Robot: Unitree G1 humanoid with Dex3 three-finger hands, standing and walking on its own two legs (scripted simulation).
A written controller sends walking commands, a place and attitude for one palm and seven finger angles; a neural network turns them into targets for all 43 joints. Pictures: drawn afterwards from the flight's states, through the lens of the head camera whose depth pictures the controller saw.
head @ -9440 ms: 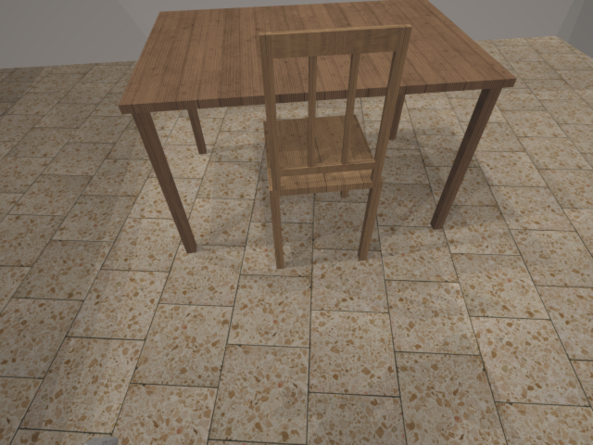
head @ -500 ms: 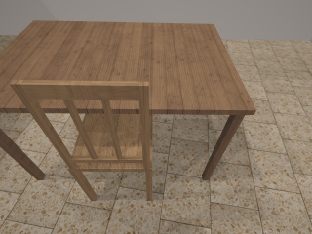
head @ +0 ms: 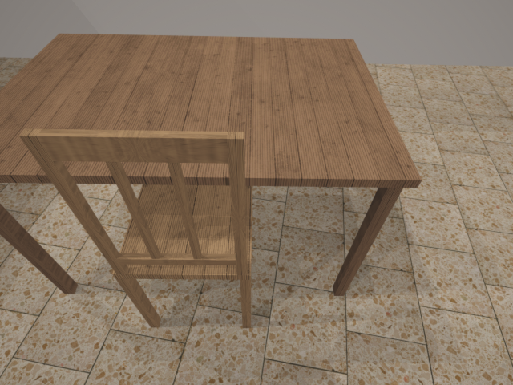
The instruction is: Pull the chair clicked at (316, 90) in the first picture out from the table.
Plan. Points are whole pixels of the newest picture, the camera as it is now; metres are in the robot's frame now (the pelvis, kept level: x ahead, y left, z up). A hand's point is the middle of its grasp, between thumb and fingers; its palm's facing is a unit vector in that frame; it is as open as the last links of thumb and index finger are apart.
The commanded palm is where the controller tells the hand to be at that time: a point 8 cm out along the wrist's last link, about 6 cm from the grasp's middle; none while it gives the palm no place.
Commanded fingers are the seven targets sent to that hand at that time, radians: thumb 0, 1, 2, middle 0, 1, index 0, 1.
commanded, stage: shuffle to correct the standing spot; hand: left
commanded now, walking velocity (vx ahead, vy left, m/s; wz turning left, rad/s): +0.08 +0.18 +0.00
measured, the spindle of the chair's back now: (138, 216) +0.45 +0.29 -0.07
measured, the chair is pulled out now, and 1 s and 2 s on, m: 0.00 0.00 0.00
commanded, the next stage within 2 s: come to a stop and stand still in 0.18 s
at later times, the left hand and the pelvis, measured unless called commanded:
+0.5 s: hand out of the picture +0.03 +0.23 -0.19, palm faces +0.06 -0.97 -0.22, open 7.4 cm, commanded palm none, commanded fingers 0.00 0.90 0.90 -0.20 -0.30 -0.20 -0.30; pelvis +0.02 +0.05 -0.01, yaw +1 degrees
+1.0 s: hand out of the picture +0.07 +0.20 -0.17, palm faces +0.02 -0.97 -0.25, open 7.3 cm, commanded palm none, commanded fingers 0.00 0.90 0.90 -0.20 -0.30 -0.20 -0.30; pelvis +0.04 +0.02 -0.01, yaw +1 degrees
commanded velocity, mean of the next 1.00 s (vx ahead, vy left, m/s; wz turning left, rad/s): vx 0.02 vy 0.01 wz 0.00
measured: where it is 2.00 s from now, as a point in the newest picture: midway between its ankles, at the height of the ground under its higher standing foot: outside the picture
